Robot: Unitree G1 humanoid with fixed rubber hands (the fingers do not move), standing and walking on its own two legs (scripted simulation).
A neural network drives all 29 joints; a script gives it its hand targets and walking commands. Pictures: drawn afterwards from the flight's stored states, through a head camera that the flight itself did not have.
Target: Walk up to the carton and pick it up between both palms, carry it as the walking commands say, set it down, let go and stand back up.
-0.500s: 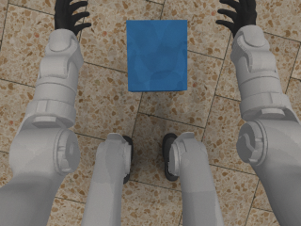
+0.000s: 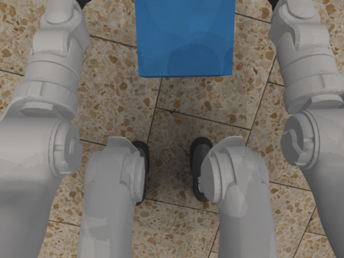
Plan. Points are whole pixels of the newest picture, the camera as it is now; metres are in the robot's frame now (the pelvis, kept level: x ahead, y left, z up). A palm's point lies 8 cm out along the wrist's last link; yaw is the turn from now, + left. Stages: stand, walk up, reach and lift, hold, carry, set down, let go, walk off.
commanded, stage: reach and lift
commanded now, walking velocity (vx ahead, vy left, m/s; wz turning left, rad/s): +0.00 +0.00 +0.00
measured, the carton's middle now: (182, 27) +0.54 -0.04 -0.31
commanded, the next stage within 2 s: none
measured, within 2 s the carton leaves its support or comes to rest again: leaves its support in 1.88 s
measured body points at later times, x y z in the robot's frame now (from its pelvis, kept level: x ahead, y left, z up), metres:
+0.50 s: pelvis +0.00 +0.00 -0.04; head +0.38 -0.01 +0.18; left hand +0.56 +0.16 -0.24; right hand +0.56 -0.20 -0.24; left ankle +0.10 +0.11 -0.36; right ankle +0.11 -0.10 -0.36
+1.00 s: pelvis -0.01 +0.00 -0.04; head +0.38 -0.01 +0.18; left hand +0.56 +0.12 -0.24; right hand +0.56 -0.18 -0.24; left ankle +0.10 +0.11 -0.36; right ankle +0.11 -0.10 -0.36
